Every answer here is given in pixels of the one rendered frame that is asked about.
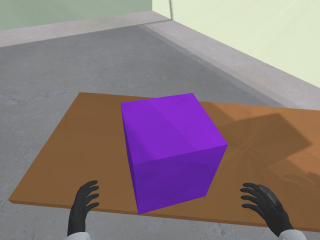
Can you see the robot right forearm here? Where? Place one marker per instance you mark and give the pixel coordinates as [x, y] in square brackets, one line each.
[292, 234]

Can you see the table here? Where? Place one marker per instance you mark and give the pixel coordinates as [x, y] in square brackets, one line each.
[276, 147]

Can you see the carton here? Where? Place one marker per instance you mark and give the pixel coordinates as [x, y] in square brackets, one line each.
[173, 150]

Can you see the left robot hand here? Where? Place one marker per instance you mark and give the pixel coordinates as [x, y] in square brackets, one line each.
[79, 209]

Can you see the right robot hand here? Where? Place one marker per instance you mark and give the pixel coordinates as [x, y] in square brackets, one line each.
[269, 207]

